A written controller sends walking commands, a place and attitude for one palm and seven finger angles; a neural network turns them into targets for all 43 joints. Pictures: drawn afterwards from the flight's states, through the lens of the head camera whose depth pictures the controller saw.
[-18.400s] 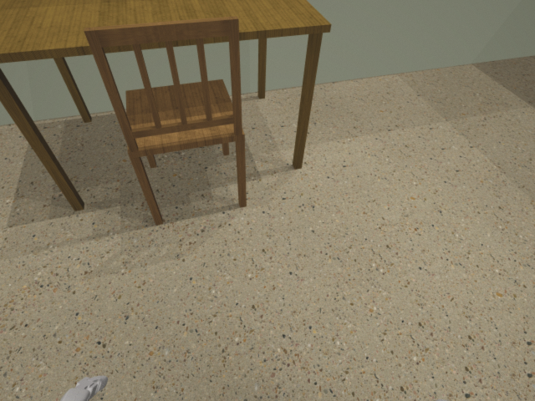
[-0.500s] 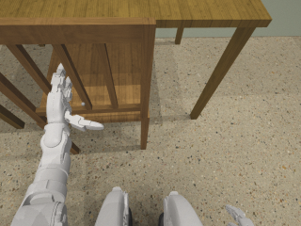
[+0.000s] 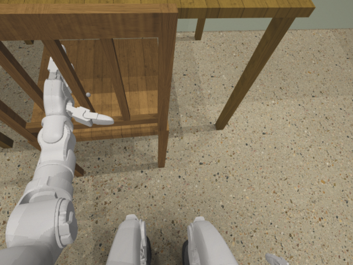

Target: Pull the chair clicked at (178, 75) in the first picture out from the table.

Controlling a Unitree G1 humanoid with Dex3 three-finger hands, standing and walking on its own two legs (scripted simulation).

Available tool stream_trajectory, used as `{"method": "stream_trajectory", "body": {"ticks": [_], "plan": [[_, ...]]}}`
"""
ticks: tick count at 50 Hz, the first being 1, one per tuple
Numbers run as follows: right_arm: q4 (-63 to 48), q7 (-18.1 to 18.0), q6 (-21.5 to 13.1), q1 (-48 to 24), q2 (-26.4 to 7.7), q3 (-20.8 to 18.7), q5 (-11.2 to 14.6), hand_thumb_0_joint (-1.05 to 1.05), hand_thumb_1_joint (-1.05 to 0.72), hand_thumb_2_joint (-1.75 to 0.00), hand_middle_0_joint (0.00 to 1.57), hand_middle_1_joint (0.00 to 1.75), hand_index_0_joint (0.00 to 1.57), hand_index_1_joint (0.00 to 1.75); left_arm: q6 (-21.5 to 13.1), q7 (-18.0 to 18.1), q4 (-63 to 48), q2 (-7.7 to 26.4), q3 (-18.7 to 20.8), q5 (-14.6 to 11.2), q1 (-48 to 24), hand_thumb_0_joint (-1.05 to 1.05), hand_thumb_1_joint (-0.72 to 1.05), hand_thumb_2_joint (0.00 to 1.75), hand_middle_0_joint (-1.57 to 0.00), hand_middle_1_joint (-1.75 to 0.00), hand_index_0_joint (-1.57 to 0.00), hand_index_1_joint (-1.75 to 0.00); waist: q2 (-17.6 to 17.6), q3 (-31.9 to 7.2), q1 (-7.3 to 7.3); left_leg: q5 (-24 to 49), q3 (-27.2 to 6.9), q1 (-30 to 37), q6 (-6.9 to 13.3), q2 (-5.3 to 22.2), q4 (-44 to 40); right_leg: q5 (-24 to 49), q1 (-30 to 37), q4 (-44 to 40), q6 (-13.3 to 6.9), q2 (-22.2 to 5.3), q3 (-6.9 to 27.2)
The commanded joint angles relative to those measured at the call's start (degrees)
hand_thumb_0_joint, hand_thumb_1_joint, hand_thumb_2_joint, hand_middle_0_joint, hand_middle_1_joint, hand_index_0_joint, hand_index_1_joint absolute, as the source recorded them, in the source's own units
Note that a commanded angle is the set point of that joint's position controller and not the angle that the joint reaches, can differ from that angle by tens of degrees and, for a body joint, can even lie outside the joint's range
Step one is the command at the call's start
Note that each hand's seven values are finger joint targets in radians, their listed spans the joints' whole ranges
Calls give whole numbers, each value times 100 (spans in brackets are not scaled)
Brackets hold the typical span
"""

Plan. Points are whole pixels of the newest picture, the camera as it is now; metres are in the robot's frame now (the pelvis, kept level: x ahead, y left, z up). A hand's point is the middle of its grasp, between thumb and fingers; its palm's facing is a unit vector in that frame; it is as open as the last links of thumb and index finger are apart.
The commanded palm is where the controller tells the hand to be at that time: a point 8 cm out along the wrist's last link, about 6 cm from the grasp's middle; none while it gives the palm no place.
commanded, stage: push the fingers through the gap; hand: left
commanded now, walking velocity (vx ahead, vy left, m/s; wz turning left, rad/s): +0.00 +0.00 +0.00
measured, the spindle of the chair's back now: (77, 89) +0.50 +0.20 +0.03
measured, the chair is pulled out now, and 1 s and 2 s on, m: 0.00 0.00 0.05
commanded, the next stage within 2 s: hook a spindle and tug to test in 0.30 s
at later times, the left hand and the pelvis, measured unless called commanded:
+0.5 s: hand (89, 99) +0.47 +0.17 +0.03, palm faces +0.10 -0.99 -0.02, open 16.9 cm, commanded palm +0.44 +0.21 +0.03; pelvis +0.00 +0.00 +0.01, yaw +0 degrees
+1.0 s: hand (88, 98) +0.47 +0.18 +0.03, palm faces +0.13 -0.99 -0.03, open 11.0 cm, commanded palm +0.45 +0.21 +0.03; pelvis +0.00 -0.01 +0.01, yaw +1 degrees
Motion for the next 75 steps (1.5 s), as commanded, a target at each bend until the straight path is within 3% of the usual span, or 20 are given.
{"method": "stream_trajectory", "body": {"ticks": [1,6,10,12,13,17,20,24,27,32,35,39,45,47,50,60,63,68,73,75], "plan": [[-521,8,12,734,-994,-381,23,0,-90,-90,20,30,20,30,-288,-3,-1185,1021,155,-60,-1558,0,-50,30,-6,-8,-6,-8,446,-3029,34,2082,-548,3084,-179,-47,-896,1644,730,-1008,-94,47,197],[-582,26,67,718,-961,-398,26,0,-90,-90,20,30,20,30,-461,131,-1926,1173,282,-107,-1432,0,-50,30,-6,-8,-6,-8,455,-3207,106,2313,-524,3220,-188,-53,-939,1900,1044,-1050,-82,65,240],[-463,36,49,726,-915,-403,34,0,-90,-90,20,30,20,30,-533,201,-1884,721,-119,-37,-1613,0,-50,30,-6,-8,-6,-8,556,-2741,-97,2053,-583,3350,-217,-12,-1002,1575,627,-1117,-81,72,177],[-430,24,57,726,-968,-416,25,0,-90,-90,20,30,20,30,-542,230,-1688,898,16,3,-1437,0,-50,30,-6,-8,-6,-8,514,-2622,-19,1886,-617,3288,-245,-8,-1051,1394,590,-1135,-101,69,170],[-419,25,58,700,-936,-398,19,0,-90,-90,20,30,20,30,-543,223,-1661,691,-171,12,-1565,0,-50,30,-6,-8,-6,-8,531,-2616,-95,1832,-595,3260,-223,-25,-1042,1381,574,-1149,-91,65,171],[-346,25,68,704,-971,-398,13,0,-90,-90,20,30,20,30,-508,217,-1167,618,-229,58,-1717,0,-50,30,-6,-8,-6,-8,577,-2338,-150,1593,-679,3246,-247,-14,-1074,1131,256,-1154,-111,50,117],[-412,8,76,696,-987,-398,-14,0,-90,-90,20,30,20,30,-576,227,-1256,870,-17,44,-1823,0,-50,30,-6,-8,-6,-8,547,-2665,-64,1753,-620,3219,-210,-57,-989,1295,477,-1103,-117,50,169],[-500,34,111,620,-925,-374,-18,0,-90,-90,20,30,20,30,-654,226,-1477,872,-7,37,-1700,0,-50,30,-13,-30,-13,-30,655,-2969,30,2085,-564,3327,-231,-70,-944,1601,713,-1048,-113,51,201],[-482,41,125,621,-926,-382,-11,0,-90,-90,20,30,20,30,-621,228,-1387,765,-106,46,-1756,0,-50,30,-18,-46,-18,-46,493,-2872,-70,1992,-566,3206,-205,-59,-918,1584,680,-1050,-91,53,194],[-501,32,151,620,-953,-399,13,0,-90,-90,20,30,20,30,-548,224,-1351,830,-9,3,-1598,0,-50,30,-27,-74,-27,-74,395,-2834,-11,1848,-515,3068,-185,-81,-936,1552,806,-1103,-92,52,230],[-470,17,134,635,-927,-381,20,0,-90,-90,20,30,20,30,-557,222,-1349,744,-111,-9,-1829,0,-50,30,-32,-90,-32,-90,324,-2716,-121,1749,-494,2972,-155,-85,-902,1526,767,-1127,-72,50,252],[-464,22,127,626,-895,-373,9,0,-90,-90,20,30,20,30,-605,203,-1308,748,-126,42,-1747,0,-28,40,-39,-112,-39,-112,399,-2745,-63,1739,-453,2881,-153,-107,-893,1555,872,-1124,-78,49,284],[-409,17,113,690,-934,-387,10,0,-90,-90,20,30,20,30,-628,158,-1251,702,-238,50,-2007,0,6,54,-50,-145,-50,-145,461,-2759,-155,1690,-511,2992,-149,-91,-887,1446,704,-1119,-91,52,261],[-392,17,126,704,-941,-395,7,0,-90,-90,20,30,20,30,-607,154,-1136,690,-218,56,-1946,0,17,59,-50,-145,-50,-145,437,-2785,-125,1744,-508,3008,-152,-90,-880,1468,681,-1119,-92,44,256],[-358,16,130,737,-927,-398,12,0,-90,-90,20,30,20,30,-587,130,-1102,505,-423,66,-2239,0,34,66,-50,-145,-50,-145,455,-2726,-248,1700,-525,3018,-133,-92,-860,1436,595,-1130,-85,47,248],[-381,21,195,751,-937,-385,12,0,-90,-90,20,30,20,30,-560,105,-964,775,-168,45,-2009,0,90,90,-50,-145,-50,-145,305,-2827,-157,1804,-445,2809,-93,-129,-805,1660,898,-1133,-76,65,316],[-428,32,212,722,-915,-383,16,0,-90,-90,20,30,20,30,-589,59,-1184,842,-85,5,-1822,0,90,90,-50,-145,-50,-145,521,-2959,-42,2080,-440,3015,-134,-126,-846,1857,1001,-1103,-98,61,291],[-578,83,224,634,-876,-401,45,0,-90,-90,20,30,20,30,-510,57,-1633,582,-195,-128,-1116,0,90,90,-50,-145,-50,-145,571,-3100,59,2395,-435,3296,-169,-98,-941,2094,1114,-1130,-94,75,252],[-609,98,212,600,-873,-411,72,0,-90,-90,20,30,20,30,-442,128,-1879,572,-166,-171,-687,0,90,90,-50,-145,-50,-145,305,-2852,73,2396,-421,3175,-173,-81,-1003,2177,1215,-1159,-77,81,240],[-689,111,186,575,-866,-419,81,0,-90,-90,20,30,20,30,-466,146,-2148,489,-225,-186,-410,0,90,90,-50,-145,-50,-145,456,-2923,158,2583,-418,3319,-195,-80,-1046,2263,1258,-1130,-97,85,235]]}}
